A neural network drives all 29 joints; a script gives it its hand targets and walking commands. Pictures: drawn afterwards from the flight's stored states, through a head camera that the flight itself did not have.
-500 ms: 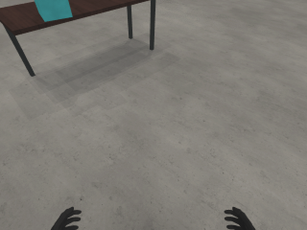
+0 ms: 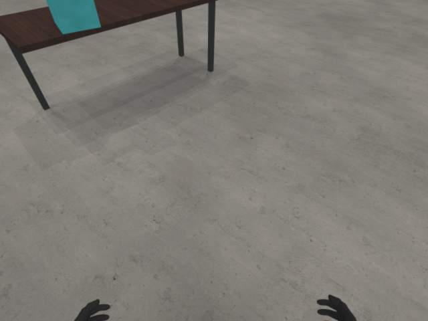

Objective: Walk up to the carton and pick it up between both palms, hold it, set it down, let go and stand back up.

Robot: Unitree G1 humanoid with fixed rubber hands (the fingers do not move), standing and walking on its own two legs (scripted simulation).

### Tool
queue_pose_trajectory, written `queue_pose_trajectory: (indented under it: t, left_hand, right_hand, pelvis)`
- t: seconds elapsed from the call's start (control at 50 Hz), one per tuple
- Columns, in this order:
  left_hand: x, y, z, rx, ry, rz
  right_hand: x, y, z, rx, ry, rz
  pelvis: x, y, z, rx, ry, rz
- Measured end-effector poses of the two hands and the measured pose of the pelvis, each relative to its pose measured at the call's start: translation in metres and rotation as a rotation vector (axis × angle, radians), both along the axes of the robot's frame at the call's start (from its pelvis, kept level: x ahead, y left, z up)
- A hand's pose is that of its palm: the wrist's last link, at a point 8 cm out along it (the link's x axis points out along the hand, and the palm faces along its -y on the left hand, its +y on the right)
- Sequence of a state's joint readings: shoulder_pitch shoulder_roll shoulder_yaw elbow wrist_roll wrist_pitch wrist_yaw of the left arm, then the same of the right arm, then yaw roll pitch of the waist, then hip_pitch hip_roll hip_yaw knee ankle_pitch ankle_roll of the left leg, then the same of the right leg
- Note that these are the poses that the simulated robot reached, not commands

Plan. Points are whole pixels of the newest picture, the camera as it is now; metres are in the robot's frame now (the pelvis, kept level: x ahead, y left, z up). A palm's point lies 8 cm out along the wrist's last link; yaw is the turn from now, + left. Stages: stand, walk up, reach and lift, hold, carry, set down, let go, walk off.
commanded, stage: stand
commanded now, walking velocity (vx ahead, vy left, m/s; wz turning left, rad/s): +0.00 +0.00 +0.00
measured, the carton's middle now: (69, 1) +1.69 +0.79 +0.01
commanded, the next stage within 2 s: walk up in 0.92 s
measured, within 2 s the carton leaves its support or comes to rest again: neither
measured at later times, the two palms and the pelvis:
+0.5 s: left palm out of the picture +0.13 +0.25 -0.08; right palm out of the picture +0.12 -0.25 -0.08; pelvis +0.00 +0.00 +0.00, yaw -1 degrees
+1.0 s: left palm out of the picture +0.12 +0.25 -0.08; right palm out of the picture +0.11 -0.25 -0.08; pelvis +0.00 +0.00 +0.00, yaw -2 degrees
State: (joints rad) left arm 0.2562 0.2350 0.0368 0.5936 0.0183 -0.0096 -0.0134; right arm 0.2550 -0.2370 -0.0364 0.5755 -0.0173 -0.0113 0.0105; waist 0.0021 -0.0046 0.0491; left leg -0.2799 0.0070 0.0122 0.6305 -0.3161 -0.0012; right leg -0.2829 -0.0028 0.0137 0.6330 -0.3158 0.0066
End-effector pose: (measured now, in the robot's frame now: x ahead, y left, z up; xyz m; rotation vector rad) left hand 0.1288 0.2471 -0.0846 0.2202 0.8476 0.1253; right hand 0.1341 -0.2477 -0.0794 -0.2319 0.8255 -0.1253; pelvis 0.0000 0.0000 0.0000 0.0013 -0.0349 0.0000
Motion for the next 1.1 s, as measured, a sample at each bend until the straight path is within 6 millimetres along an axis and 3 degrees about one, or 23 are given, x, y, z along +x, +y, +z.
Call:
queue_pose_trajectory:
  t: [1.1]
  left_hand:
    - [-0.007, 0.003, -0.001, 0.012, 0.036, -0.028]
  right_hand:
    - [-0.028, -0.005, -0.004, -0.009, 0.052, -0.034]
  pelvis:
    - [-0.004, 0.004, 0.003, 0.003, 0.001, -0.030]
